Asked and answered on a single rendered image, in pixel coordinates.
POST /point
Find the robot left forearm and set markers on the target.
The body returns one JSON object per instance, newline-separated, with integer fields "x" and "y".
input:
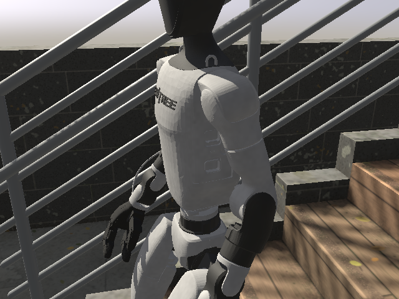
{"x": 226, "y": 277}

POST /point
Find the robot right hand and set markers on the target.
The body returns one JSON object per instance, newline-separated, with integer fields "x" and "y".
{"x": 128, "y": 218}

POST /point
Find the humanoid robot torso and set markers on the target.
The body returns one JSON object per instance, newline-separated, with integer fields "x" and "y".
{"x": 197, "y": 170}

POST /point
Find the robot left upper arm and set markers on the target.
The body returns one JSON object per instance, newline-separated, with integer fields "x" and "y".
{"x": 231, "y": 104}

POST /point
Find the robot right upper arm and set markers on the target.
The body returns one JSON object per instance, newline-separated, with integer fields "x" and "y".
{"x": 161, "y": 61}

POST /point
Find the robot right forearm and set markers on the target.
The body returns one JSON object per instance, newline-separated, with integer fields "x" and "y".
{"x": 153, "y": 182}

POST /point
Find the left robot thigh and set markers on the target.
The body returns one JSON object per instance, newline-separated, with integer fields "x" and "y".
{"x": 192, "y": 282}

